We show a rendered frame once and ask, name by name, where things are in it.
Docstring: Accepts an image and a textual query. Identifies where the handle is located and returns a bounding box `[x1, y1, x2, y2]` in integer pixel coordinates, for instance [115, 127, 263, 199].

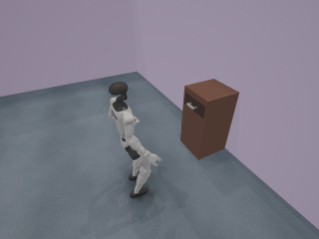
[186, 103, 197, 110]

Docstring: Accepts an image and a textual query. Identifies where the robot left upper arm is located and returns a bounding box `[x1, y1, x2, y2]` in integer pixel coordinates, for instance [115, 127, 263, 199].
[109, 97, 117, 120]

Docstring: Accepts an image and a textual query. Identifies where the humanoid robot head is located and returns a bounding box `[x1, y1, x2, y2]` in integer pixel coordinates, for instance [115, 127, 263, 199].
[109, 82, 129, 112]

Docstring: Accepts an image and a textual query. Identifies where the drawer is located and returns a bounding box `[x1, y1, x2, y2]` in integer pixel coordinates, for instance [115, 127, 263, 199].
[184, 93, 205, 119]

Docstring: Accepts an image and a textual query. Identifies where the robot right forearm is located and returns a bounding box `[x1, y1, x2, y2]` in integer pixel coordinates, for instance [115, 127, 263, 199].
[129, 138, 152, 159]

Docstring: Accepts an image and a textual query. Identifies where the robot left hand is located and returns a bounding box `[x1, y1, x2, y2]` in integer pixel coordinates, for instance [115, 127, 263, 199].
[134, 117, 140, 126]

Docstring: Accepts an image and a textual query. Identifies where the robot left shin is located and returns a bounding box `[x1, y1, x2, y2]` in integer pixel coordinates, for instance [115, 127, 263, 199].
[133, 160, 141, 176]

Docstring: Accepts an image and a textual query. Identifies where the robot right upper arm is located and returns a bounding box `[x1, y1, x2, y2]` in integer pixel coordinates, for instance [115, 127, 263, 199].
[122, 112, 135, 145]

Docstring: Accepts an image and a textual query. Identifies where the robot right hand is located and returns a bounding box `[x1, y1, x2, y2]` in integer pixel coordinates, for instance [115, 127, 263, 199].
[148, 153, 162, 167]

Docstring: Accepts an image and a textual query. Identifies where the cabinet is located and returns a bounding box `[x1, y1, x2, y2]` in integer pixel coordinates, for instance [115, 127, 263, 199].
[180, 79, 239, 160]

